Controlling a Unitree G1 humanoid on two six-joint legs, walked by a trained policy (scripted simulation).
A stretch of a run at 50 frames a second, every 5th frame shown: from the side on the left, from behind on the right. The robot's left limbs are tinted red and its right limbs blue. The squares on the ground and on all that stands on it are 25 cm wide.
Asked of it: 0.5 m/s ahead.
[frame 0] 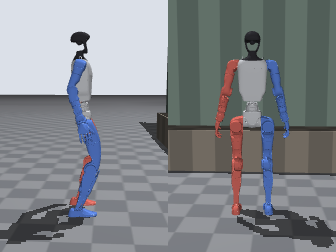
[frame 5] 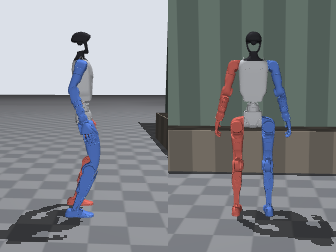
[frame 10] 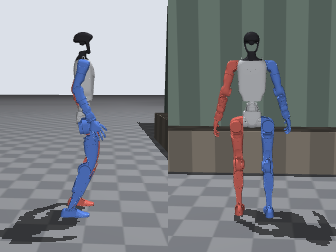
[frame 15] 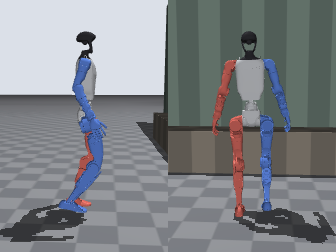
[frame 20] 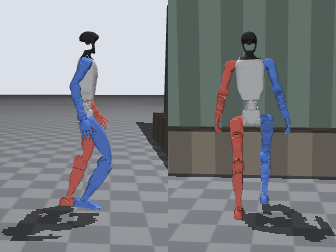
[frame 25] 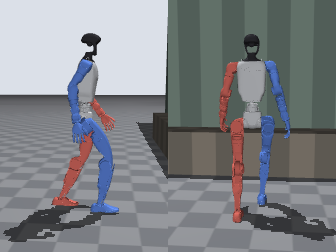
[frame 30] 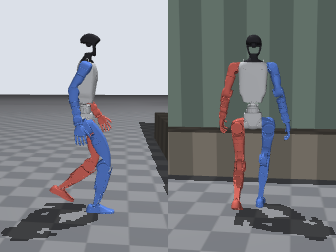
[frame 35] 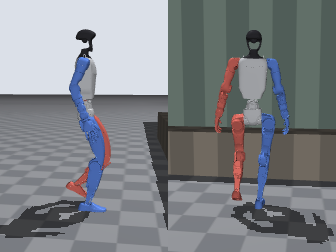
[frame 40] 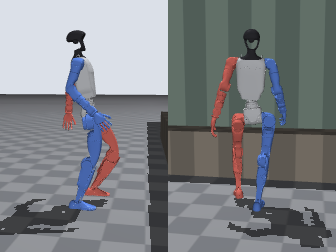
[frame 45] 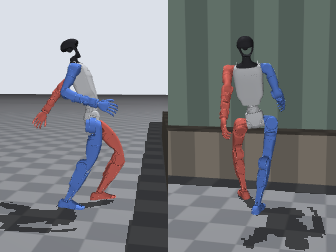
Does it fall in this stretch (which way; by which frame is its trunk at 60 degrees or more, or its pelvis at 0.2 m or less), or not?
no
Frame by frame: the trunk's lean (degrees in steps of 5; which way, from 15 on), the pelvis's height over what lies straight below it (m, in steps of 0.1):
0: 5, 0.8
5: 5, 0.8
10: 0, 0.8
15: 0, 0.8
20: 5, 0.8
25: 5, 0.8
30: 5, 0.8
35: 0, 0.8
40: 10, 0.8
45: 20 backward, 0.7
